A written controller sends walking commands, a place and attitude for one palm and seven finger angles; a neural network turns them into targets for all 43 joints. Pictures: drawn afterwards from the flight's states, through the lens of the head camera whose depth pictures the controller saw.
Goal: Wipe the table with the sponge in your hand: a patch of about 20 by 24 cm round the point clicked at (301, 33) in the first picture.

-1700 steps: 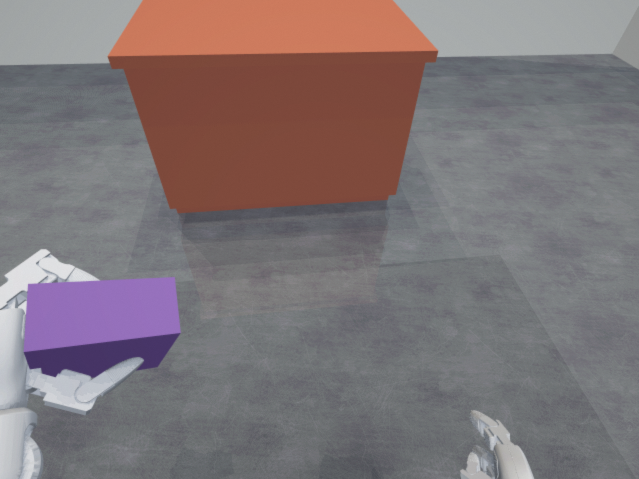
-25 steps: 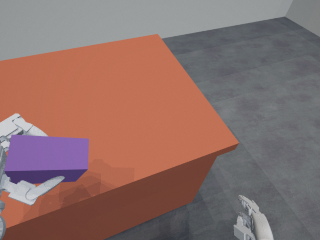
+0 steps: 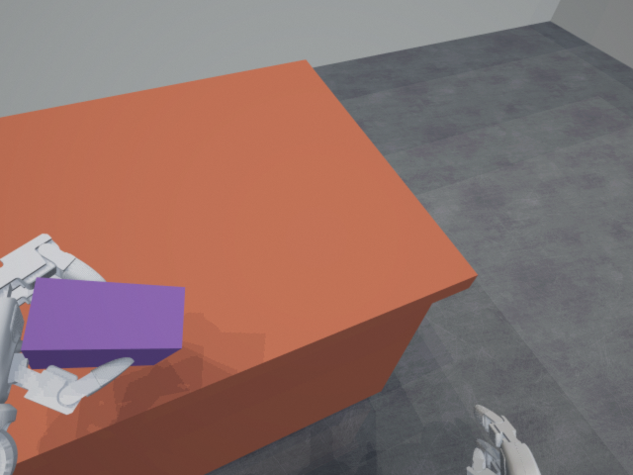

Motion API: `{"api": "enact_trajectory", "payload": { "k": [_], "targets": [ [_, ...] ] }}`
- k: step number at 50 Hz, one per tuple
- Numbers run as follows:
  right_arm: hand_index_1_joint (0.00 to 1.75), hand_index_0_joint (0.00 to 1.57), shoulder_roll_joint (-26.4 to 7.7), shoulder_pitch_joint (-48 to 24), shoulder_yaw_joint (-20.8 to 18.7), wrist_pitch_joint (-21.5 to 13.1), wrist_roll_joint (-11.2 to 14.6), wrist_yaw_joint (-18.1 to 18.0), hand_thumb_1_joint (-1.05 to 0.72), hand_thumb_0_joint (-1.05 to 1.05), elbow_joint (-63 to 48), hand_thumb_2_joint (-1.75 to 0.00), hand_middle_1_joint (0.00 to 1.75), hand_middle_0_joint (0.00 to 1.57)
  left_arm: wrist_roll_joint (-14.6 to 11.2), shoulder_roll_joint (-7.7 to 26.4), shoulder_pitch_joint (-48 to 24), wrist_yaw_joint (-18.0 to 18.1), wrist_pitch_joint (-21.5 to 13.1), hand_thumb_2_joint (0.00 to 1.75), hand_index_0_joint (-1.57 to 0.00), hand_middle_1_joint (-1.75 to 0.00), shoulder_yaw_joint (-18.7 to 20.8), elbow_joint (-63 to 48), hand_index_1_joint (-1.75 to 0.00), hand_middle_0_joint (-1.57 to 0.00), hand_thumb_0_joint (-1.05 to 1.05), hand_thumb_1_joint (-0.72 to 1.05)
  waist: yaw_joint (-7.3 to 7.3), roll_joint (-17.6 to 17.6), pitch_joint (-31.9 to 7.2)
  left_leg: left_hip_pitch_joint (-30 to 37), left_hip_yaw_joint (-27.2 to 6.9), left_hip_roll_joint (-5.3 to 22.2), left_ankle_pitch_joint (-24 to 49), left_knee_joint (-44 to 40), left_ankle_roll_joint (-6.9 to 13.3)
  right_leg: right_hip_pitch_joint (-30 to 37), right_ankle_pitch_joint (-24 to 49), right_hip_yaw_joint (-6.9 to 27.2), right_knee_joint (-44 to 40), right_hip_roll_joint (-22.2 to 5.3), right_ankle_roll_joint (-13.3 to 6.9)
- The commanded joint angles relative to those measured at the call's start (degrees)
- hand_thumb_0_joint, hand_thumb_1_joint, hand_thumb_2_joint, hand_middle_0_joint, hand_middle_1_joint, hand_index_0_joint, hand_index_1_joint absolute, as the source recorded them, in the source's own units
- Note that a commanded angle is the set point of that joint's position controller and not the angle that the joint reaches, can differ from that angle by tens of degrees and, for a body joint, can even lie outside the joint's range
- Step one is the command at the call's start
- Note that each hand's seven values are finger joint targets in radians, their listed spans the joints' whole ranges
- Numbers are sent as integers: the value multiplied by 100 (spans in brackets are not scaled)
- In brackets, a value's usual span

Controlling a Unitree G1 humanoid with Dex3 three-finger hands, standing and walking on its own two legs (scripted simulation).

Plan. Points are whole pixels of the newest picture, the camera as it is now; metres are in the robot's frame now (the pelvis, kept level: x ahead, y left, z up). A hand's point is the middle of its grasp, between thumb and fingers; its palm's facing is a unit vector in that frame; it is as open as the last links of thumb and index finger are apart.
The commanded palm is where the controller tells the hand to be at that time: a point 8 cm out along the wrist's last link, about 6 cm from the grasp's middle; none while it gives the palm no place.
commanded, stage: come to a stop and stand still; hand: left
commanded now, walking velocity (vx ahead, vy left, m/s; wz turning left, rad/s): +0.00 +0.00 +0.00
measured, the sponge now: (126, 329) +0.23 +0.20 +0.12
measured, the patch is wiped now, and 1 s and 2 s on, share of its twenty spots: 0.00 0.00 0.00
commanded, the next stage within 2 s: look again from close up in 0.64 s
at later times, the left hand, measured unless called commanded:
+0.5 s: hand out of the picture +0.22 +0.32 +0.16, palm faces +0.39 -0.84 -0.39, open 9.9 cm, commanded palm +0.16 +0.35 +0.18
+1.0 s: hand out of the picture +0.20 +0.31 +0.17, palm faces +0.37 -0.83 -0.42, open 9.9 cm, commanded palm +0.14 +0.34 +0.18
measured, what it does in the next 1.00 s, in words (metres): shifts its weight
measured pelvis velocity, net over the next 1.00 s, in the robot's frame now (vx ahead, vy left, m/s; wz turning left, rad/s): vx -0.01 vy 0.06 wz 0.04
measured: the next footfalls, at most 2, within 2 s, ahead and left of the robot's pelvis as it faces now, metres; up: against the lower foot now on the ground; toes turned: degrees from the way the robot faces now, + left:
none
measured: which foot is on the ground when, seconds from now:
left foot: down 0.00-1.00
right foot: down 0.00-1.00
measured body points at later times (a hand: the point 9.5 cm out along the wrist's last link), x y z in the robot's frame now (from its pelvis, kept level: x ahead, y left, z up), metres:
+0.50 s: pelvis +0.00 +0.06 +0.01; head +0.03 +0.09 +0.46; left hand +0.19 +0.36 +0.18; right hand +0.21 -0.14 -0.05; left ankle +0.01 +0.11 -0.73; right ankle +0.01 -0.06 -0.73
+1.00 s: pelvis -0.01 +0.06 +0.01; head +0.02 +0.07 +0.46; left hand +0.18 +0.35 +0.19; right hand +0.17 -0.17 -0.07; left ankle +0.01 +0.11 -0.73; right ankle +0.01 -0.06 -0.73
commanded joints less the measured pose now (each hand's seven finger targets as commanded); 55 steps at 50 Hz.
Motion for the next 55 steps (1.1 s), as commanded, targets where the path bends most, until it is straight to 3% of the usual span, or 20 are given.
{"api": "enact_trajectory", "payload": {
  "k": [1,3,6,9,11,15,16,25,26,27,31,36,40,41,45,46,48,51,54,55],
  "targets": [
    [30,20,-637,-737,-180,-355,1,-147,-90,0,-844,-90,30,20,-68,1090,-1074,384,-370,130,-120,-160,1049,-905,-160,-120,0,10,154,710,-1015,792,-626,467,694,-670,265,197,657,858,-878,-947,569],
    [30,20,-600,-782,-140,-377,-5,-125,-90,0,-919,-90,30,20,-29,1161,-1359,362,-382,130,-120,-160,986,-1205,-160,-120,0,10,165,946,-953,515,-753,504,572,-818,269,499,773,718,-796,-910,538],
    [30,20,-591,-736,-116,-401,-12,-86,-90,0,-884,-90,30,20,1,839,-992,347,-329,130,-120,-160,744,-991,-160,-120,0,10,178,419,-1156,668,-698,463,646,-776,247,612,942,611,-929,-909,520],
    [30,20,-627,-716,-141,-406,-9,-40,-90,0,-926,-90,30,20,3,791,-826,313,-290,130,-120,-160,634,-965,-160,-120,0,10,169,226,-1111,680,-707,452,787,-823,190,619,1080,614,-984,-937,454],
    [30,20,-624,-731,-87,-370,-30,-47,-90,0,-900,-90,30,20,12,617,-777,299,-272,130,-120,-160,462,-825,-160,-120,0,10,148,379,-1074,688,-799,482,810,-1022,163,538,986,496,-953,-875,390],
    [30,20,-588,-859,-51,-334,-7,-91,-90,0,-949,-90,30,20,53,881,-980,318,-249,130,-120,-160,675,-868,-160,-120,0,10,146,496,-938,696,-885,529,820,-1230,69,473,943,470,-890,-827,346],
    [30,20,-598,-765,-34,-303,-41,-104,-90,0,-964,-90,30,20,29,731,-1050,283,-283,130,-120,-160,502,-839,-160,-120,0,10,132,550,-933,647,-944,577,804,-1290,66,489,896,363,-872,-801,351],
    [30,20,-579,-761,-57,-299,-60,-70,-90,0,-1062,-90,30,20,79,956,-1043,319,-237,130,-120,-160,668,-1330,-160,-120,0,10,166,921,-1330,1482,-987,730,2943,-1131,-360,293,617,146,-436,-742,339],
    [30,20,-590,-645,-44,-244,-106,-58,-90,0,-1061,-90,30,20,41,754,-960,285,-233,130,-120,-160,471,-1227,-160,-120,0,10,153,753,-1295,1403,-1026,761,2920,-1154,-330,265,427,89,-418,-736,360],
    [30,20,-608,-638,-92,-241,-80,-49,-90,0,-1102,-90,30,20,49,857,-976,287,-210,130,-120,-160,539,-1292,-160,-120,0,10,145,832,-1232,1365,-1025,816,2929,-1156,-350,289,397,115,-436,-780,353],
    [30,20,-633,-652,-61,-167,-75,-57,-90,0,-1075,-90,30,20,28,757,-843,298,-203,130,-120,-160,521,-1103,-160,-120,0,10,141,516,-1164,1004,-1019,734,2175,-1218,-381,496,505,80,-599,-777,345],
    [30,20,-641,-711,-61,-149,-38,-99,-90,0,-1076,-90,30,20,2,763,-734,304,-233,130,-120,-160,553,-1058,-160,-120,0,10,134,512,-1130,695,-962,594,1427,-1239,-359,762,902,170,-779,-849,305],
    [30,20,-634,-810,-97,-207,25,-131,-90,0,-1056,-90,30,20,29,962,-769,352,-256,130,-120,-160,729,-1304,-160,-120,0,10,127,670,-1237,794,-950,533,1453,-1210,-369,801,1055,268,-718,-891,280],
    [30,20,-655,-724,-78,-186,-30,-136,-90,0,-1045,-90,30,20,-6,773,-743,322,-294,130,-120,-160,547,-1203,-160,-120,0,10,130,619,-1197,701,-976,555,1270,-1258,-317,782,922,206,-756,-861,297],
    [30,20,-641,-800,-113,-238,25,-155,-90,0,-1030,-90,30,20,35,1047,-687,373,-291,130,-120,-160,783,-1315,-160,-120,0,10,137,734,-1192,775,-994,570,1315,-1269,-348,756,897,265,-708,-887,292],
    [30,20,-661,-695,-90,-209,-25,-150,-90,0,-1026,-90,30,20,0,769,-668,333,-313,130,-120,-160,535,-1172,-160,-120,0,10,130,648,-1076,632,-1029,582,1056,-1341,-307,725,777,216,-753,-854,300],
    [30,20,-669,-671,-142,-224,7,-157,-90,0,-1030,-90,30,20,6,924,-704,335,-304,130,-120,-160,665,-1127,-160,-120,0,10,129,607,-987,478,-1025,610,720,-1358,-256,781,725,296,-813,-908,299],
    [30,20,-685,-697,-106,-185,-12,-174,-90,0,-991,-90,30,20,-5,727,-635,334,-284,130,-120,-160,544,-788,-160,-120,0,10,121,357,-900,398,-1006,532,237,-1383,-142,661,562,385,-1006,-906,299],
    [30,20,-679,-674,-153,-207,22,-179,-90,0,-1009,-90,30,20,9,820,-741,331,-252,130,-120,-160,586,-809,-160,-120,0,10,100,249,-912,416,-959,494,256,-1248,-46,654,650,563,-1103,-988,265],
    [30,20,-1160,581,835,-14,443,-622,-90,0,-1786,-90,30,20,197,5248,-5830,448,-964,130,-120,-160,1968,-2934,-160,-120,0,10,-303,1862,-1074,-730,-976,305,-325,-1384,163,2025,102,226,-160,-175,690]
  ]
}}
